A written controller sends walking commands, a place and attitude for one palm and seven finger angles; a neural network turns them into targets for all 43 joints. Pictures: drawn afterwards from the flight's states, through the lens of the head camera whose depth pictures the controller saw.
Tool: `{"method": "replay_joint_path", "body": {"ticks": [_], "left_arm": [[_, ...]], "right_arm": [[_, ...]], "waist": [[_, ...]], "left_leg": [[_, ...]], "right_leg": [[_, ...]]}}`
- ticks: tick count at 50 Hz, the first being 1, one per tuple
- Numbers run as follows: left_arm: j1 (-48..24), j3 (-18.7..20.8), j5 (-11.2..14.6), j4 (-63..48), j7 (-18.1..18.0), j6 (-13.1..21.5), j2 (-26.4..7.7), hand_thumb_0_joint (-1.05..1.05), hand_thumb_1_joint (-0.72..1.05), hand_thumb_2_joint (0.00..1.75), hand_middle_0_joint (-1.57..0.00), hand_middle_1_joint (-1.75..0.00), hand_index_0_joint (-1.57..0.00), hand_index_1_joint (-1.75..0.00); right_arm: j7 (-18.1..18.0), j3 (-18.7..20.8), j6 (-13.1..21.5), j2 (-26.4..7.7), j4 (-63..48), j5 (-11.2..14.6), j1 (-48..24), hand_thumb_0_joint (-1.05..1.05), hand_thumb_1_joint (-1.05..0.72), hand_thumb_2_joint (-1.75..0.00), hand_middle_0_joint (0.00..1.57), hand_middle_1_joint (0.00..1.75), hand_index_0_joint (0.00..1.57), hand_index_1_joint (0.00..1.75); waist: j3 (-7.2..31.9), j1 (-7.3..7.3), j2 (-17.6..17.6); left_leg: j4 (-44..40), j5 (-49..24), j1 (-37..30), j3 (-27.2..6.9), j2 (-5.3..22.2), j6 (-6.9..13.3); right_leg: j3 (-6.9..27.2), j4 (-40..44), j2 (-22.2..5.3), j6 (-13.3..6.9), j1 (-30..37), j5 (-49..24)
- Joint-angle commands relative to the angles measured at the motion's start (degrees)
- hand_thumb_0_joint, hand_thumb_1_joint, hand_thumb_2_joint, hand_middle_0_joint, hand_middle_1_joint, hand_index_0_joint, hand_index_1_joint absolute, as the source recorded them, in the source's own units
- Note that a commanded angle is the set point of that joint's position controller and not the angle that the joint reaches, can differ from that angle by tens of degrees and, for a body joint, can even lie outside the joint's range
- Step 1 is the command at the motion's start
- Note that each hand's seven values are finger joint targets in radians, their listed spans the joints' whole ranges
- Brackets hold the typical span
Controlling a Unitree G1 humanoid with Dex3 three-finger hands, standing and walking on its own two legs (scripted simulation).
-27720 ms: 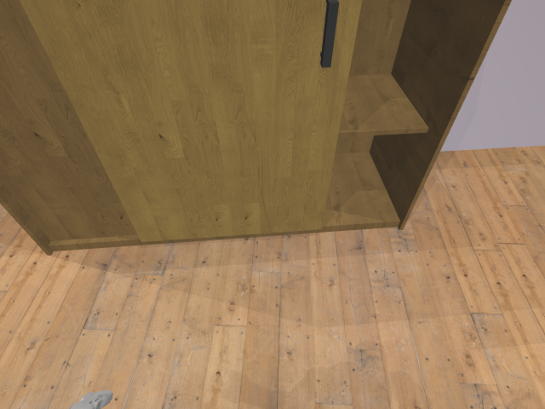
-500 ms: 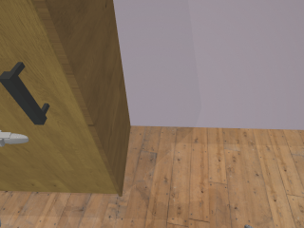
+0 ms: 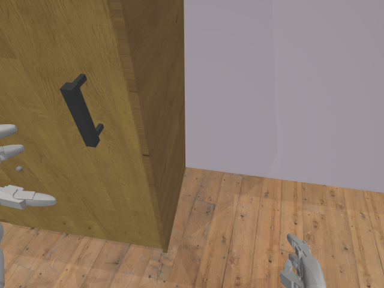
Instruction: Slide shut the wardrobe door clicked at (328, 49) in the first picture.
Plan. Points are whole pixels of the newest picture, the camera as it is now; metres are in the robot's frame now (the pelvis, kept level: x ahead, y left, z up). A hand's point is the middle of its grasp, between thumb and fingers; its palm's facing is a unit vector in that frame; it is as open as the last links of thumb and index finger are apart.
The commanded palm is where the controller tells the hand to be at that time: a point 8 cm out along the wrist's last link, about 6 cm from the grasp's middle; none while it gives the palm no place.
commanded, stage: slip the hand off the handle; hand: left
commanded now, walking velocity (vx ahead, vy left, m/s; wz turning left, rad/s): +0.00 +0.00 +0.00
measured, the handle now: (87, 111) +0.40 +0.30 +0.16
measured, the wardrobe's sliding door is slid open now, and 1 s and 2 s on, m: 0.00 0.00 0.00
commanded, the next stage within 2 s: draw the hand back to the body in 0.02 s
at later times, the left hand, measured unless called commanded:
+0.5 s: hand (31, 172) +0.23 +0.31 +0.17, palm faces +0.08 -0.99 -0.09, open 14.7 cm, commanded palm +0.18 +0.35 +0.16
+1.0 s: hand (28, 181) +0.21 +0.30 +0.17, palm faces +0.53 -0.78 -0.34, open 12.2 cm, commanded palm +0.16 +0.32 +0.18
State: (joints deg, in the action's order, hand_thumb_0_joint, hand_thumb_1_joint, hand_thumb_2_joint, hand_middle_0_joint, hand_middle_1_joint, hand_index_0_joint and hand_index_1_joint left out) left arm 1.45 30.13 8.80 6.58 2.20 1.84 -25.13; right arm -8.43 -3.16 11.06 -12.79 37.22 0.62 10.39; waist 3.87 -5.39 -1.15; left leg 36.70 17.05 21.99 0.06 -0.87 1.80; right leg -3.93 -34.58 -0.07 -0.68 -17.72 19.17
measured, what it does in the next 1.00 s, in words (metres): stands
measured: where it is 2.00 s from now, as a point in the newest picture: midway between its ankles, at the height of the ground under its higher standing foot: outside the picture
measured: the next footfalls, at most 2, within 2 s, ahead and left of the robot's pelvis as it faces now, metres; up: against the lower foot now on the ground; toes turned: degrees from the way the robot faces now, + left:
none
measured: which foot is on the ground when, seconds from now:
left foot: down 0.00-1.00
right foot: down 0.00-1.00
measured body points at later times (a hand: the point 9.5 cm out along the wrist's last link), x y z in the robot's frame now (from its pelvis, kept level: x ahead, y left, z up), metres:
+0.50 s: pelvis +0.00 -0.01 +0.01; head -0.02 -0.01 +0.45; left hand +0.22 +0.36 +0.17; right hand +0.18 -0.24 -0.05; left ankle +0.02 +0.10 -0.73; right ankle -0.01 -0.11 -0.73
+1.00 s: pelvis +0.00 +0.00 +0.01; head -0.02 -0.01 +0.46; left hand +0.18 +0.34 +0.19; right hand +0.18 -0.21 -0.07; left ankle +0.02 +0.10 -0.73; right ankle -0.01 -0.11 -0.73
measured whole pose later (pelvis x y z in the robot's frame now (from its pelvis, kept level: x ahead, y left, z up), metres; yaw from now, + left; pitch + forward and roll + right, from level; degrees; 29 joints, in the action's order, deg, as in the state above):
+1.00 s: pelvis +0.00 +0.00 +0.01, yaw -1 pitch -3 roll -1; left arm 18.6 22.6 5.2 -13.8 -7.0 4.9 -21.0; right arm -4.8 -2.7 13.3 -12.3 39.8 -0.3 13.0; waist 0.7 -4.8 -2.8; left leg 28.8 14.1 12.1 1.1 -1.0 2.1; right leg -2.7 -26.5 0.0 -0.2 -8.2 15.7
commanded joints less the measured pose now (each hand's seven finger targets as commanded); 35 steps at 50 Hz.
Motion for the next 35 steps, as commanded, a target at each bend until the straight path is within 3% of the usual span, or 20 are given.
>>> {"method": "replay_joint_path", "body": {"ticks": [1,7,8,9,11,14,19,20,21,22,24,25,28,29,32,33,34,35], "left_arm": [[-7.45,6.10,0.00,-16.82,-1.03,3.78,-17.12,0.00,-0.55,0.20,-0.25,-1.15,-0.25,-1.15],[-7.32,7.16,1.37,-17.90,-0.49,4.00,-16.66,0.00,-0.55,0.20,-0.25,-1.15,-0.25,-1.15],[-8.02,1.98,6.68,-14.87,5.90,2.38,-12.00,0.00,-0.55,0.20,-0.25,-1.15,-0.25,-1.15],[-11.04,2.86,8.11,-17.31,9.06,1.83,-13.80,0.00,-0.55,0.20,-0.25,-1.15,-0.25,-1.15],[-12.71,4.45,9.71,-17.92,12.31,0.81,-17.35,0.00,-0.55,0.20,-0.25,-1.15,-0.25,-1.15],[-12.32,4.07,12.26,-16.29,17.51,-1.07,-17.88,0.00,-0.55,0.20,-0.25,-1.15,-0.25,-1.15],[-4.36,12.30,15.30,-11.91,27.03,-3.31,-26.10,0.00,-0.55,0.20,-0.25,-1.15,-0.25,-1.15],[-4.07,11.91,16.39,-10.46,29.13,-3.60,-25.44,0.00,-0.55,0.20,-0.25,-1.15,-0.25,-1.15],[-3.08,13.87,16.93,-9.56,30.15,-4.08,-26.70,0.00,-0.55,0.20,-0.25,-1.15,-0.25,-1.15],[-2.47,13.27,17.74,-9.66,30.68,-4.46,-25.28,0.00,-0.55,0.20,-0.25,-1.15,-0.25,-1.15],[0.35,13.57,19.00,-9.03,30.38,-4.97,-23.30,0.00,-0.55,0.20,-0.25,-1.15,-0.25,-1.15],[1.22,11.81,19.47,-9.35,30.08,-5.36,-20.80,0.00,-0.55,0.20,-0.25,-1.15,-0.25,-1.15],[-0.50,7.85,19.21,-12.54,29.10,-6.13,-17.47,0.00,-0.51,0.22,-0.25,-1.13,-0.25,-1.13],[-1.28,6.49,18.96,-13.82,28.56,-6.25,-16.28,0.00,-0.48,0.24,-0.25,-1.11,-0.25,-1.11],[-5.21,5.75,17.05,-19.02,26.70,-5.61,-18.07,0.00,-0.37,0.29,-0.24,-1.04,-0.24,-1.04],[-13.47,7.72,5.01,-25.32,12.27,-0.41,-26.10,0.00,-0.33,0.31,-0.24,-1.02,-0.24,-1.02],[-9.49,4.83,4.29,-23.62,5.63,0.98,-20.69,0.00,-0.30,0.32,-0.24,-1.00,-0.24,-1.00],[-5.80,2.81,4.04,-22.73,2.48,0.80,-16.43,0.00,-0.26,0.34,-0.24,-0.98,-0.24,-0.98]], "right_arm": [[-0.33,3.50,2.88,-8.17,-7.20,0.11,-2.45,0.00,-0.90,-0.90,0.20,0.30,0.20,0.30],[-0.55,3.44,3.30,-7.94,-6.27,0.21,-2.78,0.00,-0.90,-0.90,0.20,0.30,0.20,0.30],[-1.15,2.85,3.83,-8.79,-5.69,1.36,-2.75,0.00,-0.90,-0.90,0.20,0.30,0.20,0.30],[-1.71,2.81,4.41,-8.86,-6.48,1.95,-3.22,0.00,-0.90,-0.90,0.20,0.30,0.20,0.30],[-2.87,2.43,5.34,-9.02,-6.57,2.07,-3.84,0.00,-0.90,-0.90,0.20,0.30,0.20,0.30],[-3.29,1.58,6.88,-9.01,-7.28,2.57,-4.08,0.00,-0.90,-0.90,0.20,0.30,0.20,0.30],[-1.17,1.62,8.24,-9.97,-9.23,2.60,-3.67,0.00,-0.90,-0.90,0.20,0.30,0.20,0.30],[-0.61,1.30,8.33,-9.75,-9.66,2.86,-3.94,0.00,-0.90,-0.90,0.20,0.30,0.20,0.30],[-0.09,1.50,8.32,-9.83,-10.22,3.02,-3.64,0.00,-0.90,-0.90,0.20,0.30,0.20,0.30],[0.47,1.43,8.42,-9.61,-10.89,3.12,-3.81,0.00,-0.90,-0.90,0.20,0.30,0.20,0.30],[1.56,1.80,8.62,-9.68,-11.68,3.40,-3.56,0.00,-0.90,-0.90,0.20,0.30,0.20,0.30],[2.05,1.80,8.71,-9.66,-12.02,3.59,-3.52,0.00,-0.90,-0.90,0.20,0.30,0.20,0.30],[2.52,2.16,9.01,-9.98,-12.67,3.93,-3.45,0.00,-0.90,-0.90,0.20,0.30,0.20,0.30],[2.53,2.09,9.06,-9.85,-12.79,3.96,-3.47,0.00,-0.90,-0.90,0.20,0.30,0.20,0.30],[1.83,2.32,9.52,-10.11,-12.61,3.83,-3.34,0.00,-0.90,-0.90,0.20,0.30,0.20,0.30],[3.17,3.29,9.45,-10.23,-11.02,0.45,-3.58,0.00,-0.90,-0.90,0.20,0.30,0.20,0.30],[3.22,3.26,9.85,-10.20,-9.70,-0.04,-3.91,0.00,-0.90,-0.90,0.20,0.30,0.20,0.30],[3.11,3.13,9.85,-10.17,-9.87,0.16,-4.51,0.00,-0.90,-0.90,0.20,0.30,0.20,0.30]], "waist": [[8.63,0.08,-4.78],[5.65,0.39,-5.35],[6.72,3.03,-6.28],[7.54,2.43,-4.81],[8.07,1.85,-5.69],[6.34,1.59,-5.42],[8.30,-0.60,-4.44],[7.56,-0.11,-3.35],[7.04,-0.56,-3.34],[6.20,-0.50,-3.86],[4.56,-0.68,-2.98],[4.00,-0.27,-3.07],[3.13,0.83,-5.31],[2.20,1.31,-4.18],[2.99,2.04,-4.36],[-1.28,0.55,-4.73],[-4.55,1.68,-3.38],[-4.58,2.17,-2.19]], "left_leg": [[-6.58,-11.41,-9.50,-3.40,0.86,-0.69],[-6.73,-10.53,-8.58,-3.61,0.77,-1.16],[-7.03,-10.05,-10.49,-3.51,1.04,-1.34],[-6.87,-9.38,-10.82,-3.62,1.00,-0.62],[-7.10,-8.83,-10.94,-3.61,0.55,-0.08],[-7.86,-8.58,-11.31,-4.07,0.67,-0.02],[-7.05,-15.94,-10.86,-3.47,0.22,0.53],[-7.00,-16.41,-10.39,-3.27,0.20,0.64],[-6.73,-16.49,-9.91,-3.13,0.16,0.74],[-6.55,-15.80,-9.66,-2.99,0.14,0.67],[-6.23,-14.54,-8.74,-2.92,0.34,0.49],[-6.59,-13.41,-8.79,-2.96,0.48,0.29],[-6.55,-9.72,-9.73,-2.94,0.73,0.31],[-6.15,-8.41,-9.15,-3.04,1.00,0.32],[-7.35,-5.77,-9.87,-3.59,1.12,0.64],[-8.17,-4.86,-6.09,-3.45,0.12,-0.13],[-8.57,-0.50,-5.55,-2.98,0.61,-0.56],[-9.02,1.78,-5.86,-3.25,0.89,-0.67]], "right_leg": [[0.86,4.63,0.91,-1.10,-1.41,-9.93],[0.80,4.95,1.00,-1.08,-2.61,-8.96],[1.04,5.93,0.92,-1.07,-0.84,-9.69],[1.29,6.30,1.06,-0.89,0.23,-9.94],[1.57,6.82,0.92,-0.80,1.38,-9.81],[1.38,7.57,1.05,-0.93,2.72,-10.11],[1.66,7.35,1.00,-0.95,8.00,-19.00],[1.89,7.32,0.88,-0.57,7.81,-20.49],[1.87,7.15,1.14,-0.39,7.34,-20.82],[2.15,7.28,1.13,-0.19,6.42,-20.31],[2.36,7.64,1.26,0.17,5.28,-18.40],[1.91,7.61,1.28,-0.06,4.24,-16.90],[2.73,8.48,1.17,0.17,1.53,-12.11],[3.67,8.94,0.96,0.49,0.89,-10.41],[3.14,9.78,1.21,0.27,0.47,-6.16],[4.94,13.57,1.03,-0.79,0.14,-3.02],[4.57,15.01,-0.17,-0.92,-1.73,0.88],[4.46,15.38,-0.89,-0.94,-1.65,2.74]]}}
